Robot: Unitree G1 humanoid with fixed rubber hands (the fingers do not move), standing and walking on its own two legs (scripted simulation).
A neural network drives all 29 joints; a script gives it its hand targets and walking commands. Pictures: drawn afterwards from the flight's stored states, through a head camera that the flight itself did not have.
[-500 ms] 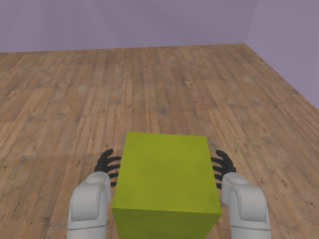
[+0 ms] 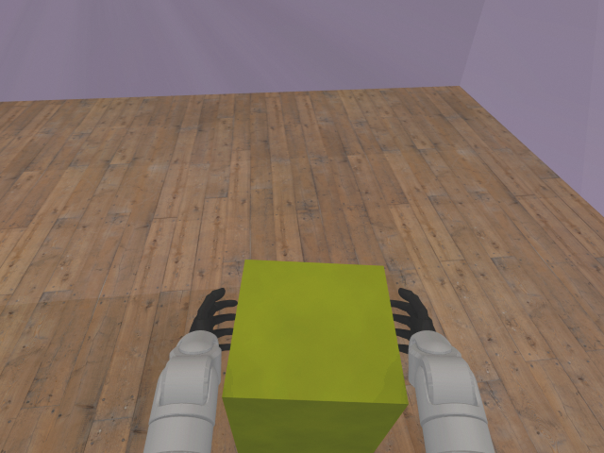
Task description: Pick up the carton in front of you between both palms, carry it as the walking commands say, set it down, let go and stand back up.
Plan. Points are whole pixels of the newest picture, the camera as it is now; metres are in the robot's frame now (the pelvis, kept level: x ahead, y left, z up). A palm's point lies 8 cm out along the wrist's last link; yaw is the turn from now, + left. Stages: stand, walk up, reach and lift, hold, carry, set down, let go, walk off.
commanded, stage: carry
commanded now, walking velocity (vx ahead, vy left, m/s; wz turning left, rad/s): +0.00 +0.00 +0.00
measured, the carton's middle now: (309, 363) +0.30 +0.00 -0.06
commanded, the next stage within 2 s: hold in 1.10 s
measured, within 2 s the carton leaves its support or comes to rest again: neither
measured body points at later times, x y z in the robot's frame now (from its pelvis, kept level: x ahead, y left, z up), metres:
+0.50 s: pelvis -0.03 -0.01 +0.00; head -0.05 -0.01 +0.45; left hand +0.27 +0.15 +0.03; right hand +0.27 -0.16 +0.03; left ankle +0.01 +0.11 -0.73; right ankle -0.05 -0.11 -0.73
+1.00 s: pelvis -0.04 -0.01 +0.00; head -0.06 -0.01 +0.45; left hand +0.26 +0.14 +0.03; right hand +0.26 -0.17 +0.03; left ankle +0.01 +0.11 -0.73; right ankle -0.05 -0.11 -0.73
